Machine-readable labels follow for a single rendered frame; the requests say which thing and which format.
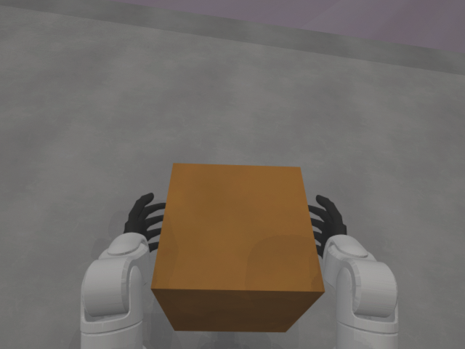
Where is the robot left forearm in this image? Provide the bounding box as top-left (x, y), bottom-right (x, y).
top-left (80, 233), bottom-right (151, 349)

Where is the robot right forearm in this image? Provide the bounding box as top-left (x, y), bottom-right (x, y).
top-left (323, 235), bottom-right (399, 349)

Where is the carton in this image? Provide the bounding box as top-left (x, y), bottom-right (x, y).
top-left (151, 163), bottom-right (325, 332)

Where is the robot right hand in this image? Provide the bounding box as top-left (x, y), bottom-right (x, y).
top-left (308, 195), bottom-right (347, 258)

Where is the robot left hand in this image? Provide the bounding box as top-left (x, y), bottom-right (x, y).
top-left (123, 193), bottom-right (166, 253)

